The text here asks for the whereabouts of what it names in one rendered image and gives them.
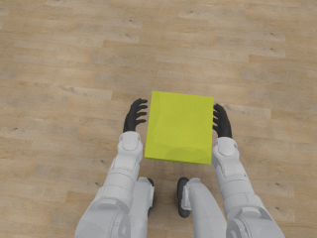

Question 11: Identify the right robot upper arm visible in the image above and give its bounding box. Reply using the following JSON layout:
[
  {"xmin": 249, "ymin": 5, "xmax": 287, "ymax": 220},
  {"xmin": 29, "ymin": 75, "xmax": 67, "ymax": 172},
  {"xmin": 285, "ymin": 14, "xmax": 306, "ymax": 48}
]
[{"xmin": 226, "ymin": 216, "xmax": 284, "ymax": 238}]

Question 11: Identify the right robot foot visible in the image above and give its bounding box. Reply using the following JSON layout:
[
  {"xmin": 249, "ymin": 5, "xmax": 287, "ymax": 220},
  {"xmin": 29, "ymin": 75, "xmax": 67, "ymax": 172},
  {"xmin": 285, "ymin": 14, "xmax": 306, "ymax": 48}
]
[{"xmin": 177, "ymin": 177, "xmax": 190, "ymax": 218}]

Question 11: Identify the robot right hand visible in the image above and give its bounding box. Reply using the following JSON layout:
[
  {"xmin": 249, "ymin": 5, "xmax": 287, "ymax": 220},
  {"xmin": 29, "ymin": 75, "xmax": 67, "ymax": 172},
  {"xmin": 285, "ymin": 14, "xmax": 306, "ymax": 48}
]
[{"xmin": 212, "ymin": 103, "xmax": 233, "ymax": 139}]

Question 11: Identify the left robot forearm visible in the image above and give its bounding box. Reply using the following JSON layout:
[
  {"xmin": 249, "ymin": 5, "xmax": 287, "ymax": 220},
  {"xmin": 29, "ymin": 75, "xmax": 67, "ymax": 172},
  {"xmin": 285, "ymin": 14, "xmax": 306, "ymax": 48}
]
[{"xmin": 74, "ymin": 131, "xmax": 143, "ymax": 238}]

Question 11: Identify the right robot forearm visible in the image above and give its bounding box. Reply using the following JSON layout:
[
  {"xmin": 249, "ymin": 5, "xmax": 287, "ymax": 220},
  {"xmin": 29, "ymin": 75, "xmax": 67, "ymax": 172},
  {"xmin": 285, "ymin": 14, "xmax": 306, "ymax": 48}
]
[{"xmin": 211, "ymin": 137, "xmax": 285, "ymax": 238}]

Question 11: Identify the left robot upper arm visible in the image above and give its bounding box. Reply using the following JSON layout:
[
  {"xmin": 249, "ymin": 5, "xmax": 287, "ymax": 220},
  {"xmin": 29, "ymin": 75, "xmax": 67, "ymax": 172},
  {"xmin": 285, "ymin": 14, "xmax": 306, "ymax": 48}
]
[{"xmin": 75, "ymin": 209, "xmax": 131, "ymax": 238}]

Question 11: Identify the left robot thigh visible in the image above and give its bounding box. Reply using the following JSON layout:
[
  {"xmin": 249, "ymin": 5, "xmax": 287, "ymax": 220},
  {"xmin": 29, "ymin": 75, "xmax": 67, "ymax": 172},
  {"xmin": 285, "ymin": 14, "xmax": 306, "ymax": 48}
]
[{"xmin": 128, "ymin": 181, "xmax": 155, "ymax": 238}]

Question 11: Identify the carton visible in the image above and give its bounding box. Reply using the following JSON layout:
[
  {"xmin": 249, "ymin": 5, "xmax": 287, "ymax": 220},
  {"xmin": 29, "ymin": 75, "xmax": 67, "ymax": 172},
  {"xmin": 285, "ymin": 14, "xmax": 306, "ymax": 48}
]
[{"xmin": 144, "ymin": 90, "xmax": 214, "ymax": 165}]

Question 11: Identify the robot left hand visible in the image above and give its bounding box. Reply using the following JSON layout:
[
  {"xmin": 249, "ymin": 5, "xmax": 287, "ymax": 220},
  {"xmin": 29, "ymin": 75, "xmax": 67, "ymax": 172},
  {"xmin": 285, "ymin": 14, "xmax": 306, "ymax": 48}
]
[{"xmin": 123, "ymin": 98, "xmax": 148, "ymax": 133}]

